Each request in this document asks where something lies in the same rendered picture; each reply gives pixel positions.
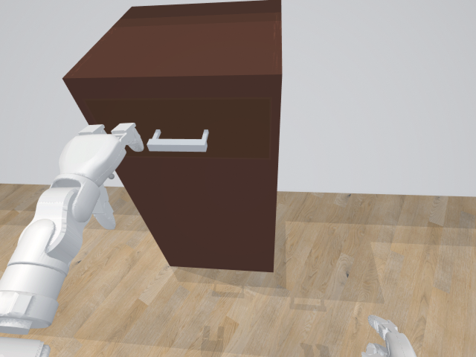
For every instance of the robot left forearm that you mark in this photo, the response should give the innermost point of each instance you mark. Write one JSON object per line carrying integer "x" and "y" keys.
{"x": 31, "y": 283}

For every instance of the robot left upper arm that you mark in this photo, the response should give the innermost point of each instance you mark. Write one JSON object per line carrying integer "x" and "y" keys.
{"x": 21, "y": 347}

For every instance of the robot left hand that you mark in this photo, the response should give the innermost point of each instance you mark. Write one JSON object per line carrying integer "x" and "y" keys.
{"x": 96, "y": 155}

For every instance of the handle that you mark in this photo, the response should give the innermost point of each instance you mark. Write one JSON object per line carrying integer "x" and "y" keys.
{"x": 178, "y": 145}

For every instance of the cabinet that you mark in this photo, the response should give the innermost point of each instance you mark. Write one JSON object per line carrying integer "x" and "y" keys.
{"x": 203, "y": 212}

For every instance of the robot right hand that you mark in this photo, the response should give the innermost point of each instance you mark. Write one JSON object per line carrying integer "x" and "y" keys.
{"x": 397, "y": 344}

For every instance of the drawer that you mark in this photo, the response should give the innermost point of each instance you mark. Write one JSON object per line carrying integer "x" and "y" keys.
{"x": 239, "y": 127}

